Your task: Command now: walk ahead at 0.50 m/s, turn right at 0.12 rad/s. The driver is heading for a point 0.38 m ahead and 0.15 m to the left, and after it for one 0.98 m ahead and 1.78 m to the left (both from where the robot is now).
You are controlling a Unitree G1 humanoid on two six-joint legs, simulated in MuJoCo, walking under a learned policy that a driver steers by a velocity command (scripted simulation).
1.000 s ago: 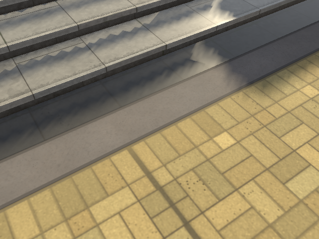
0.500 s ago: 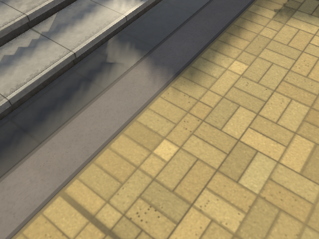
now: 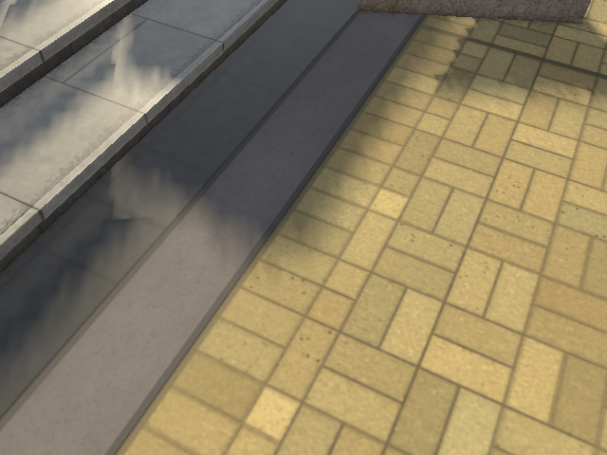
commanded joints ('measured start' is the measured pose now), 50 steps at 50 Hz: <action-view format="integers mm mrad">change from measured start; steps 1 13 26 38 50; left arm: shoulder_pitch -12 -307 -88 -96 -101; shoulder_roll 54 51 80 183 99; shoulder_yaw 15 3 23 63 10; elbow -79 -144 -16 29 -9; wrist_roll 7 -9 28 -36 23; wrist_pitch -13 -52 -62 2 50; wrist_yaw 4 -37 -8 34 38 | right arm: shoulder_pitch -12 134 26 -12 -106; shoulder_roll -114 -192 -91 -163 -213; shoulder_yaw -21 -38 -28 -66 -63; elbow -44 34 -73 -159 -247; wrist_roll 7 41 30 7 4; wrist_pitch -18 30 68 87 105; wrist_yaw -5 -25 -29 28 -47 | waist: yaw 26 -49 -7 -42 40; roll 130 132 -48 -29 125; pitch -32 17 4 -96 -176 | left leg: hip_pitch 137 210 -395 -27 39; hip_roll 259 267 156 25 202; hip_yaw -292 -250 -124 43 -408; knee -249 -164 704 72 -113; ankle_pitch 154 174 -84 114 216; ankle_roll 185 136 -82 26 187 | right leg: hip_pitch -156 24 368 463 0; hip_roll -77 3 -248 -208 20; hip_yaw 21 -24 35 -218 35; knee -91 -679 -989 -590 -188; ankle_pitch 65 264 586 745 -60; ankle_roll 13 25 -166 -42 97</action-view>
